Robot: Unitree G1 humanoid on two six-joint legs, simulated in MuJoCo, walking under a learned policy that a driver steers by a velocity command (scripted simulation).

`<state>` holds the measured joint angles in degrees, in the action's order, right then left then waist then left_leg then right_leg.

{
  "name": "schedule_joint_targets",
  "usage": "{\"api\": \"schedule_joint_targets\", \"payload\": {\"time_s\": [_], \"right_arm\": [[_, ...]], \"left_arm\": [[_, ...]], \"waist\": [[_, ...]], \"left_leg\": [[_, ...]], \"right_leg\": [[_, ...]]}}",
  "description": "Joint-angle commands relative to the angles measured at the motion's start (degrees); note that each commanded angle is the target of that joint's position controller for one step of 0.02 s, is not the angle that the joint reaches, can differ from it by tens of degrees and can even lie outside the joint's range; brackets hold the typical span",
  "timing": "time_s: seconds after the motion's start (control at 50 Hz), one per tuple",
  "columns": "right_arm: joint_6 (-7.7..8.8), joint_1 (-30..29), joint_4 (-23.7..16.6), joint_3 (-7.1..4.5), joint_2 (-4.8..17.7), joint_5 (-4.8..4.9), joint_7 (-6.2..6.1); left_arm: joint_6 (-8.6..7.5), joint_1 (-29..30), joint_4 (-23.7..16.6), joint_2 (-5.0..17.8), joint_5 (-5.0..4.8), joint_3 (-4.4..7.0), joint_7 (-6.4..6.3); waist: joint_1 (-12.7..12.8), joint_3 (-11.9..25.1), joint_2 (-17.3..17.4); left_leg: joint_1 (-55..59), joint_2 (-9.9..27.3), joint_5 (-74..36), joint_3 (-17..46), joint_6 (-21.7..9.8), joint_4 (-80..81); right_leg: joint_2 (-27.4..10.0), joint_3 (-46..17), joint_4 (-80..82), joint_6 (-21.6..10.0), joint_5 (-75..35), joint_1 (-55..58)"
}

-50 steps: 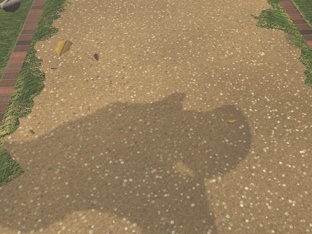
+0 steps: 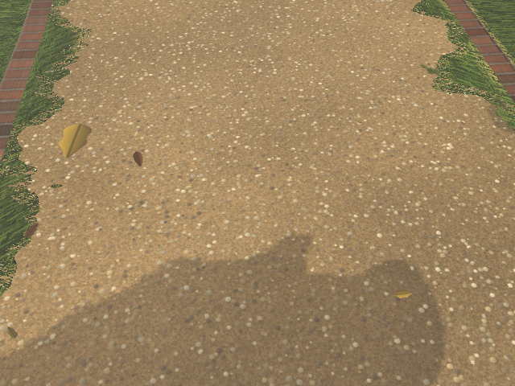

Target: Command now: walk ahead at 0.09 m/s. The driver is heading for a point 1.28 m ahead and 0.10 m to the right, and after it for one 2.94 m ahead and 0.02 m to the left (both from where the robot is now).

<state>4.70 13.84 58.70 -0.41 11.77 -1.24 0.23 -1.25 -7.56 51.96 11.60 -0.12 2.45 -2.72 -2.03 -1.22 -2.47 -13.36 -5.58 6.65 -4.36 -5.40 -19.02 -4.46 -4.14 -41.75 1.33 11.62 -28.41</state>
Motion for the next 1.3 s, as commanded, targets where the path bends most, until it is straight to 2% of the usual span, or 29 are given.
{"api": "schedule_joint_targets", "payload": {"time_s": [0.02, 0.06, 0.08, 0.1, 0.12, 0.14, 0.16, 0.22, 0.3, 0.54, 0.84, 0.86, 0.88, 0.9, 0.92, 0.94, 0.96, 1.0, 1.02, 1.06, 1.08, 1.1, 1.16, 1.2, 1.22, 1.24, 1.26, 1.28, 1.3], "right_arm": [[-0.39, -3.13, -3.22, -1.47, 8.05, 0.67, -0.79], [-0.98, -2.2, -2.75, -0.96, 6.38, 1.5, -0.93], [-0.98, 0.14, -2.03, -0.67, 5.55, 1.28, -0.88], [-0.81, 3.76, -1.56, -0.94, 5.77, 0.74, -0.77], [-1.26, 4.86, -1.32, -1.02, 5.11, 0.94, -1.11], [-1.7, 2.76, -1.26, -1.09, 5.76, 0.89, -1.47], [-2.16, 1.53, -1.49, -1.06, 5.44, 0.97, -1.76], [-2.79, 1.24, -0.93, -1.01, 5.26, 0.67, -1.96], [-2.85, 0.36, -0.42, -1.09, 5.31, 1.14, -1.78], [-3.69, 1.36, 1.82, -1.04, 4.35, 1.27, -1.89], [-3.42, 2.64, 3.44, -1.05, 3.42, 1.15, -1.99], [-3.64, 5.15, 4.41, -1.56, 4.43, 1.48, -2.16], [-3.78, 7.42, 4.64, -2.81, 7.83, 2.44, -2.28], [-3.35, 10.95, 4.79, -3.83, 10.7, 3.05, -2.24], [-2.31, 11.23, 4.33, -4.74, 12.94, 2.88, -2.39], [-0.84, 9.27, 3.19, -4.3, 11.06, 1.88, -2.36], [0.37, 6.98, 2.19, -3.72, 8.59, 1.63, -2.09], [0.98, 6.13, 1.09, -3.34, 6.59, 2.34, -1.45], [0.84, 6.6, 0.7, -3.31, 6.46, 2.5, -1.43], [0.66, 7.04, -0.13, -3.55, 7.8, 2.4, -1.72], [0.33, 9.26, 0.86, -3.63, 7.98, -1.34, -1.23], [0.19, 8.88, 0.47, -3.86, 8.39, -1.65, -1.02], [0.44, 7.08, -0.91, -4.64, 10.68, -0.09, -0.53], [0.54, 3.69, -2.01, -5.02, 11.08, 0.24, -0.23], [0.76, 2.77, -2.38, -4.48, 9.22, -0.61, 0.02], [1.14, -1.22, -5.22, -2.98, 3.73, -1.81, 0.2], [1.9, -0.74, -8.47, -2.64, 0.55, 0.32, 0.78], [1.94, -1.16, -8.67, -2.87, 3.14, 0.11, 1.22], [2.09, -1.67, -8.57, -3.28, 5.33, -0.18, 1.97]], "left_arm": [[1.21, -4.35, -0.27, 4.59, 0.12, 1.14, -0.21], [0.88, -4.57, 0.53, 4.91, 0.88, 1.31, -0.19], [0.71, -5.61, 0.88, 5.96, 1.28, 1.46, -0.28], [0.67, -5.89, 1.19, 8.84, 0.85, 1.96, -0.42], [0.62, -5.11, 2.61, 8.96, 0.05, 2.36, -0.11], [0.37, -4.47, 2.65, 5.8, 0.08, 1.85, 0.23], [0.09, -3.69, 2.88, 4.43, 0.46, 1.45, 0.33], [-0.73, -3.55, 3.85, 4.7, 0.26, 1.55, 0.34], [-0.78, -4.91, 5.52, 4.87, 0.0, 1.53, 0.2], [0.47, -5.83, 8.47, 3.96, -0.01, 1.17, -0.05], [1.02, -5.8, 10.92, 3.19, 0.07, 0.78, -0.31], [1.09, -7.55, 11.92, 2.77, -0.19, 0.79, -0.34], [0.92, -6.91, 11.44, 3.56, -0.77, 1.18, -0.24], [0.18, -2.67, 9.14, 3.87, -1.06, 1.25, 0.06], [-0.89, 2.56, 6.09, 3.81, -1.83, 1.07, 0.65], [-2.0, 5.0, 4.7, 4.58, -2.18, 1.46, 1.16], [-2.99, 3.64, 4.93, 4.45, -1.96, 1.71, 1.66], [-4.47, 0.94, 5.7, 4.55, -1.54, 2.31, 2.3], [-4.81, 1.32, 5.62, 4.54, -1.61, 2.52, 2.32], [-5.01, 3.08, 4.91, 2.48, -1.66, 1.96, 2.33], [-2.7, 3.98, 2.98, 1.06, 3.48, 1.28, 4.91], [-1.52, 4.79, 2.1, 0.97, 3.44, 1.42, 5.76], [-0.81, 2.85, 0.28, 3.5, 1.93, 1.82, 5.86], [-1.75, -6.73, 2.38, 4.99, 1.87, 2.56, 5.12], [-2.83, -18.46, 6.11, 7.19, 2.02, 3.68, 4.35], [-3.81, -30.17, 8.33, 13.63, 3.48, 4.99, 3.34], [-3.8, -26.57, 7.64, 14.23, 3.56, 4.14, 3.34], [-3.56, -17.2, 5.0, 12.29, 3.04, 3.54, 3.46], [-4.0, -12.45, 3.15, 9.24, 2.3, 2.79, 3.93]], "waist": [[2.7, 2.89, 6.52], [3.26, 0.89, 4.7], [2.76, 0.94, 3.08], [-0.08, 1.12, -1.44], [-1.1, 0.81, -6.38], [0.21, -0.04, -4.57], [0.25, 0.34, -3.48], [0.53, 1.86, -1.35], [1.28, 2.9, 0.41], [1.78, 0.54, 2.44], [2.02, -1.6, 2.56], [1.44, 1.16, 3.9], [0.17, -0.77, 7.06], [-1.97, -4.02, 11.1], [-3.22, -8.45, 14.08], [-2.23, -10.61, 10.16], [-0.34, -9.38, 7.08], [0.84, -4.68, 5.63], [0.57, -3.47, 6.36], [0.21, -2.95, 8.58], [0.21, -3.08, 9.79], [0.25, -4.31, 11.15], [1.49, -5.36, 11.1], [6.58, -4.11, 6.98], [11.85, 0.19, 0.3], [16.62, 4.17, -15.59], [11.22, 2.93, -21.37], [6.39, -0.8, -10.58], [4.57, -0.23, -3.11]], "left_leg": [[-6.16, 16.18, -0.28, 10.87, -7.48, 6.8], [-7.12, 13.67, 10.31, 11.54, -4.52, 4.82], [-7.91, 12.0, 12.29, 11.31, -2.48, 2.94], [-9.53, 8.19, 13.99, 8.83, -0.72, 0.87], [-6.84, 5.35, 12.4, 4.73, 0.47, 0.49], [-3.88, 5.14, 10.91, 3.72, 1.25, -1.13], [-2.48, 5.48, 9.35, 3.65, 1.35, -1.83], [-0.83, 6.2, 4.44, 4.02, 1.26, -2.99], [0.71, 6.64, -0.93, 4.14, 1.33, -4.33], [1.11, 7.28, -2.47, 4.82, 1.69, -4.22], [0.17, 7.95, 2.67, 6.14, 1.44, -1.12], [2.09, 7.63, 16.98, 6.59, 0.16, 0.22], [2.56, 10.83, 35.29, 12.1, -2.68, 3.34], [3.94, 19.09, 49.11, 23.77, -6.95, 9.9], [3.98, 28.14, 51.61, 36.16, -11.49, 16.38], [5.98, 30.38, 45.11, 39.17, -12.29, 17.31], [9.41, 28.81, 37.92, 35.56, -10.51, 15.46], [12.73, 24.27, 29.1, 26.22, -7.21, 13.8], [11.59, 21.89, 25.94, 21.93, -5.89, 13.99], [6.45, 18.85, 22.03, 16.29, -4.95, 14.2], [2.65, 16.83, 24.2, 13.19, -5.03, 15.16], [-0.26, 16.46, 24.08, 11.8, -4.94, 15.2], [-3.68, 19.25, 27.38, 12.32, -5.93, 14.26], [-8.48, 18.01, 25.94, 9.88, -5.69, 6.13], [-13.76, 13.8, 17.84, 5.71, -5.04, -10.02], [-23.43, 7.66, 17.72, -0.04, -2.8, -37.49], [-38.47, 0.15, 20.68, 7.71, -3.27, -51.72], [-41.76, 6.09, 13.18, 11.05, -4.16, -57.92], [-39.16, 9.34, 6.32, 10.05, -3.78, -56.51]], "right_leg": [[0.29, 1.21, 6.43, -0.69, -0.82, 12.89], [0.67, 2.0, 15.67, -2.09, -4.18, 16.94], [-1.68, -0.27, 17.41, -2.92, -9.33, 19.63], [-3.55, -1.76, 16.0, -4.37, -14.67, 21.49], [-1.86, -1.55, 16.99, -5.36, -5.2, 17.17], [-0.56, -1.37, 18.58, -4.61, -0.89, 14.05], [-0.26, -1.07, 19.13, -3.7, -1.03, 13.24], [0.78, 0.03, 17.45, -3.02, -7.69, 15.49], [1.2, 0.59, 15.9, -3.38, -12.45, 17.34], [2.29, 1.67, 15.68, -3.06, -11.2, 17.94], [2.61, 2.08, 17.52, -2.18, -6.05, 17.81], [5.11, 5.11, 14.6, -2.51, 5.49, 17.53], [7.2, 7.66, 8.78, -2.97, 17.85, 11.47], [6.81, 8.91, 0.5, -3.39, 20.15, 2.25], [2.68, 5.76, -9.37, -4.43, 17.17, -6.76], [-0.35, 2.24, -16.7, -4.95, 15.34, -13.96], [-2.16, 0.85, -19.8, -5.51, 11.46, -18.19], [-3.49, 1.45, -17.45, -5.21, 5.82, -18.16], [-3.08, 3.13, -13.26, -4.26, 4.1, -15.08], [-1.45, 5.93, -5.15, -2.38, 1.24, -7.71], [1.01, 9.11, -0.51, -1.49, 2.52, -2.4], [1.69, 10.2, 2.98, -1.23, 2.56, 1.46], [1.76, 11.84, 8.41, -2.49, 2.02, 9.41], [3.31, 13.14, 11.64, -3.54, 2.97, 21.22], [3.41, 10.83, 13.72, -4.14, 6.98, 34.23], [-10.32, -9.11, 22.79, -5.06, 28.32, 40.88], [-17.4, -38.38, 36.97, -7.89, 46.13, 40.11], [-18.61, -35.02, 35.3, -8.88, 44.59, 35.05], [-15.76, -26.74, 32.94, -8.52, 35.36, 30.98]]}}
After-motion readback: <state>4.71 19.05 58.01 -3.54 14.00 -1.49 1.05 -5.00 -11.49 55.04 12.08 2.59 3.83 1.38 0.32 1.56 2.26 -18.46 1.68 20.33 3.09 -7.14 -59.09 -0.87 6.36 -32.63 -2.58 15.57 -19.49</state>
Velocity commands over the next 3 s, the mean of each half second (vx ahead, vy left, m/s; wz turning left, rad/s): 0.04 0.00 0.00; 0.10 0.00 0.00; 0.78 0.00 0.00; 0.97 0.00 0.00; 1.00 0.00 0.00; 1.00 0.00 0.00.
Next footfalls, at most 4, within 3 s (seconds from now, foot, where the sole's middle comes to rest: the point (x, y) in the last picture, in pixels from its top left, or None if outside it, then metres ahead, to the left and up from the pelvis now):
0.08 right None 0.11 -0.15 -0.78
1.22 right None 0.24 -0.20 -0.78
1.72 left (277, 314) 0.69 -0.06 -0.78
2.20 right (314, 188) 1.15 -0.21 -0.78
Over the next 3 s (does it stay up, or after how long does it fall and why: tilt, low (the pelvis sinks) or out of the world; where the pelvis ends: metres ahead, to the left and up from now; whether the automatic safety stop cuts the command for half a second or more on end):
stays up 1.73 -0.12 -0.01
